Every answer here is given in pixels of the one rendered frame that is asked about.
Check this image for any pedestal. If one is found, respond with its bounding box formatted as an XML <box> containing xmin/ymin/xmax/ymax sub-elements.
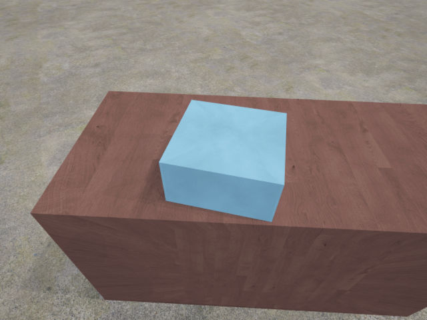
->
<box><xmin>30</xmin><ymin>91</ymin><xmax>427</xmax><ymax>317</ymax></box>

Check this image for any carton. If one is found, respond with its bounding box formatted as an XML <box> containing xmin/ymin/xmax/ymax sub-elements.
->
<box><xmin>159</xmin><ymin>100</ymin><xmax>287</xmax><ymax>222</ymax></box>

